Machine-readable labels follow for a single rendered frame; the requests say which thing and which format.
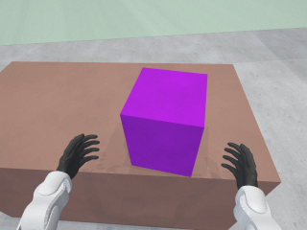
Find left robot hand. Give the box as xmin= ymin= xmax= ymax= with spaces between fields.
xmin=56 ymin=133 xmax=100 ymax=179

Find pedestal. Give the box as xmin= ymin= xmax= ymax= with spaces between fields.
xmin=0 ymin=61 xmax=281 ymax=230

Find right robot hand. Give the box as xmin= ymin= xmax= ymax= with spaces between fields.
xmin=221 ymin=142 xmax=258 ymax=190

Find right robot forearm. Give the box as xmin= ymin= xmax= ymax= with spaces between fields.
xmin=233 ymin=185 xmax=282 ymax=230

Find left robot forearm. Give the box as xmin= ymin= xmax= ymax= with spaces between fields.
xmin=16 ymin=171 xmax=72 ymax=230

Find carton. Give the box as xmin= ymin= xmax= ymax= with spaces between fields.
xmin=120 ymin=67 xmax=208 ymax=177

